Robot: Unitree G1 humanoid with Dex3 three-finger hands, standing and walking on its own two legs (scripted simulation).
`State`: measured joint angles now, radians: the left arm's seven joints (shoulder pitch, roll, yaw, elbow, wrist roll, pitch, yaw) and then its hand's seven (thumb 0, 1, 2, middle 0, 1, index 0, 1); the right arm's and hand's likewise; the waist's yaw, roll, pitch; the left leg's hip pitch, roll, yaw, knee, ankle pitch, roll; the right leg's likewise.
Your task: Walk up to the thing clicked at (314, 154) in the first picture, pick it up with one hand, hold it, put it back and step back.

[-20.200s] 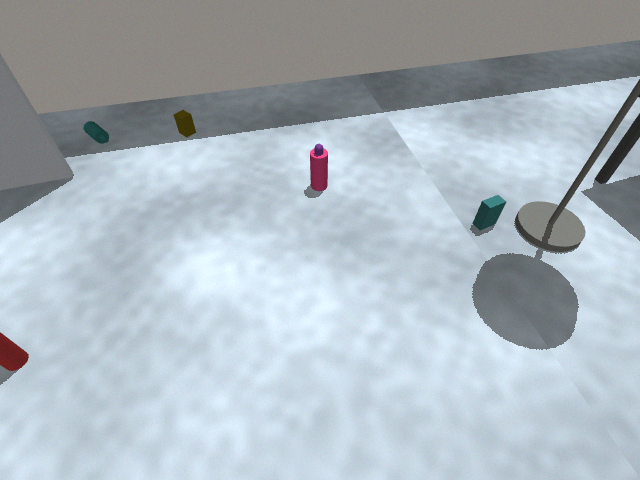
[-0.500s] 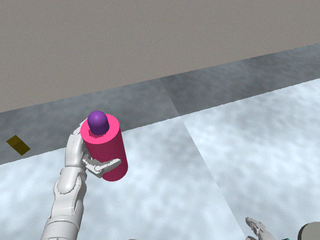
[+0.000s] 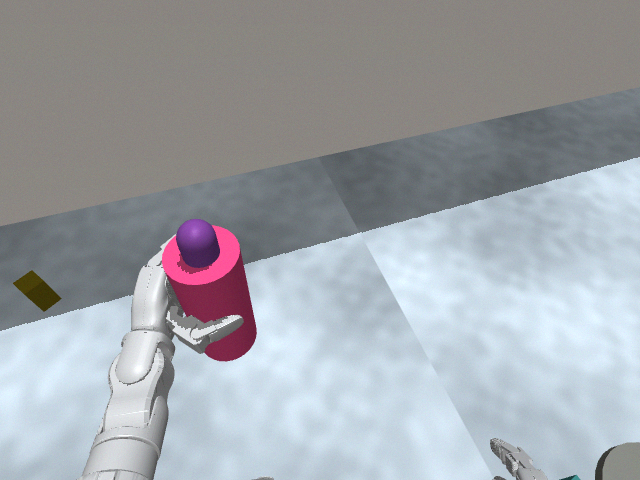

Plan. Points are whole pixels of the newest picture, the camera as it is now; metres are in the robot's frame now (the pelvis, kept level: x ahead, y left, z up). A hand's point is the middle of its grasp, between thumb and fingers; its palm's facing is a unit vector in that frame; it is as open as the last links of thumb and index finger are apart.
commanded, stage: crouch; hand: left
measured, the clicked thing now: (213, 290) +0.33 +0.16 +0.06
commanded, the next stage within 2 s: lower in 2.00 s
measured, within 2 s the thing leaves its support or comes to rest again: neither
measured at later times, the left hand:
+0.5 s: hand (219, 329) +0.34 +0.18 -0.06, palm faces +0.07 -1.00 +0.04, open 11.5 cm
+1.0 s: hand (237, 377) +0.35 +0.19 -0.31, palm faces +0.07 -1.00 +0.00, open 11.5 cm
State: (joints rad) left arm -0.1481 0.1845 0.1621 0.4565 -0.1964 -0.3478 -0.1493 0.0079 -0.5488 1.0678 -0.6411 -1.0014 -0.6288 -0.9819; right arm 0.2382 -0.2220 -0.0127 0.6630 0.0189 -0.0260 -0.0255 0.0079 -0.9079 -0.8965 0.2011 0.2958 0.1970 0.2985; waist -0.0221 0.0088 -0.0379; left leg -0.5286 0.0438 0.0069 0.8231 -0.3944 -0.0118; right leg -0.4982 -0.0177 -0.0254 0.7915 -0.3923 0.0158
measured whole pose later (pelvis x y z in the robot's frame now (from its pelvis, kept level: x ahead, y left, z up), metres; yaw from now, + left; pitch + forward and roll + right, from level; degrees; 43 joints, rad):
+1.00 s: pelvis -0.07 +0.00 -0.28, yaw -2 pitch +33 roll -3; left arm -0.55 0.31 0.38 1.01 -0.15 -0.77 -0.24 0.01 -0.54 1.06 -0.64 -0.99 -0.63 -0.98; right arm 0.10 -0.24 0.01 0.70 -0.08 -0.05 0.08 0.00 -0.91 -0.90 0.20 0.30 0.20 0.30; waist -0.08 -0.02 -0.18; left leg -1.90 0.04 -0.06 1.99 -0.67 -0.02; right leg -1.85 -0.02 -0.04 1.96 -0.69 0.01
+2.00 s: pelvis -0.08 +0.00 -0.43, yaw -7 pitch +27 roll -8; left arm -0.62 0.47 0.47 1.06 -0.13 -0.80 -0.22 0.01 -0.54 1.06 -0.65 -0.98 -0.63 -0.97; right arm 0.02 -0.31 0.13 0.70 -0.16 0.01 0.11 0.00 -0.92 -0.90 0.20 0.30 0.20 0.30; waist -0.16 -0.07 0.01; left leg -2.29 0.03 -0.18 2.50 -0.70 -0.02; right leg -2.20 0.01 -0.10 2.41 -0.69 0.03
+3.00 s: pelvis -0.09 +0.02 -0.45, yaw -13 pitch +17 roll -14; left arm -0.64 0.70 0.51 1.32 -0.13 -1.00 -0.14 0.01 -0.54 1.06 -0.66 -0.96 -0.64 -0.95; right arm -0.10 -0.36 0.38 0.61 -0.29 0.02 0.15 0.00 -0.92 -0.90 0.20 0.30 0.20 0.30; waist -0.25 -0.20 0.22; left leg -2.25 0.02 -0.31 2.63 -0.71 -0.02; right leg -2.12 0.05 -0.19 2.43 -0.65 0.06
